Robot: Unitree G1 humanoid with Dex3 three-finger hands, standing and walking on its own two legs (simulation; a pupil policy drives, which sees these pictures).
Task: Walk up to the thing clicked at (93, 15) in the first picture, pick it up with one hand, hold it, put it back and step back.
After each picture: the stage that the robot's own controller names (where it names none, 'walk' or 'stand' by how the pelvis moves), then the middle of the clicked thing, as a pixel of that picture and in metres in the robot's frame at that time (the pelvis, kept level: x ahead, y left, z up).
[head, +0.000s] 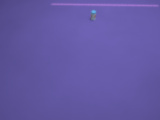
stand; (93, 15) +2.00 -0.06 -0.72
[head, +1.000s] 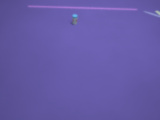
walk; (74, 19) +1.87 +0.09 -0.72
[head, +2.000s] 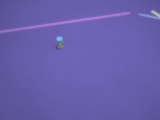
walk; (59, 42) +1.28 +0.23 -0.71
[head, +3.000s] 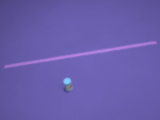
walk; (68, 84) +0.82 +0.28 -0.70
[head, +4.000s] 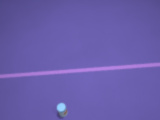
walk; (62, 110) +0.53 +0.26 -0.70
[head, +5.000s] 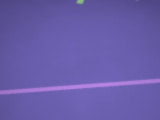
stand; out of the picture +0.40 +0.24 -0.71
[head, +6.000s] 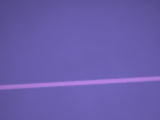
stand; out of the picture +0.35 +0.21 -0.70
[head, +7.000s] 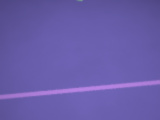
stand; out of the picture +0.33 +0.21 -0.72
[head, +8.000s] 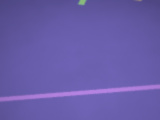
stand; out of the picture +0.33 +0.22 -0.72
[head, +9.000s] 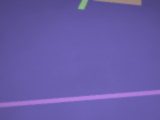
stand; out of the picture +0.30 +0.23 -0.73
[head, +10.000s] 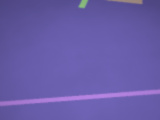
stand; out of the picture +0.30 +0.22 -0.73
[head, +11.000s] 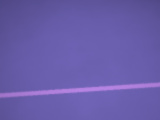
go down; out of the picture +0.31 +0.22 -0.72
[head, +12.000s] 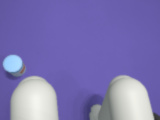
go down; (15, 66) +0.39 +0.26 -0.29
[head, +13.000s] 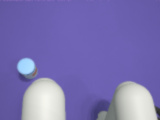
close in; (28, 69) +0.39 +0.26 -0.30
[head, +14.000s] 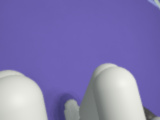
close in; out of the picture +0.37 +0.29 -0.21
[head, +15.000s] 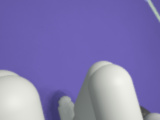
close; out of the picture +0.37 +0.30 -0.22
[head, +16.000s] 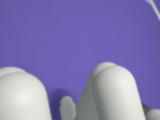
lift; out of the picture +0.34 +0.28 -0.22
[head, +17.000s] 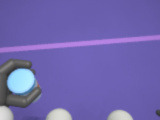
lift; (26, 87) +0.32 +0.20 +0.00
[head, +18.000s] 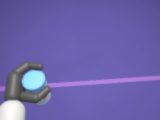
hold; (37, 88) +0.33 +0.18 +0.01
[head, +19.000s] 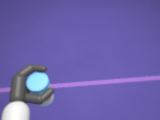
hold; (41, 90) +0.33 +0.17 +0.00
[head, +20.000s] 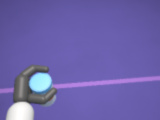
crouch; (43, 90) +0.33 +0.16 +0.00
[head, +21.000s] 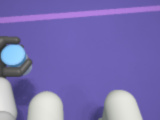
crouch; (18, 61) +0.41 +0.23 -0.09
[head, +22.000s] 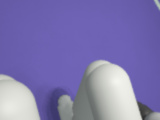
lower; out of the picture +0.38 +0.32 -0.22
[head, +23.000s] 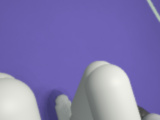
lower; out of the picture +0.38 +0.32 -0.22
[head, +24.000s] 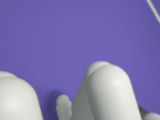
lower; out of the picture +0.37 +0.32 -0.22
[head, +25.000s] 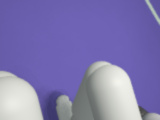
lower; out of the picture +0.37 +0.32 -0.22
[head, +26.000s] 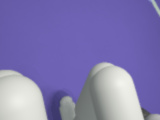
loosen; out of the picture +0.35 +0.30 -0.22
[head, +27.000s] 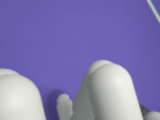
withdraw; out of the picture +0.36 +0.29 -0.22
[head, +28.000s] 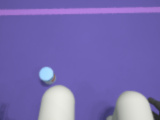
walk; (48, 76) +0.40 +0.23 -0.39
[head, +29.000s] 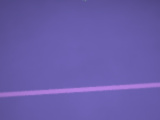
stand; out of the picture +0.32 +0.20 -0.66
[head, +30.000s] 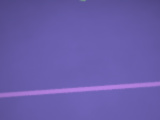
stand; out of the picture +0.32 +0.22 -0.67
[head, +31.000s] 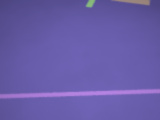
stand; out of the picture +0.33 +0.20 -0.71
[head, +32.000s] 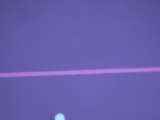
walk; out of the picture +0.39 +0.16 -0.70
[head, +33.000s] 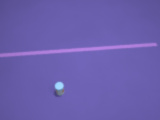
walk; (59, 88) +0.62 +0.20 -0.71
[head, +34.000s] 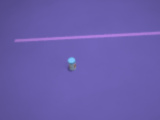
stand; (72, 64) +0.96 +0.22 -0.70
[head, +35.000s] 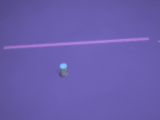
stand; (63, 69) +0.97 +0.25 -0.72
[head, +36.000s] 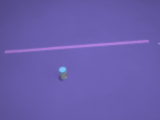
stand; (63, 73) +0.96 +0.26 -0.73
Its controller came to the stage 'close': yes
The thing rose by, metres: 0.71
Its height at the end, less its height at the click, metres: +0.00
